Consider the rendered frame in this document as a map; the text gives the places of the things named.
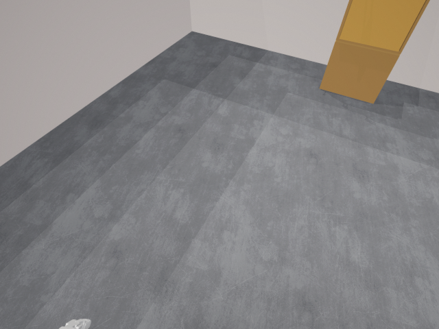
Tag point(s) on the cupboard door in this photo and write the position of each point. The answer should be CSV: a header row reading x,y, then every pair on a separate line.
x,y
381,23

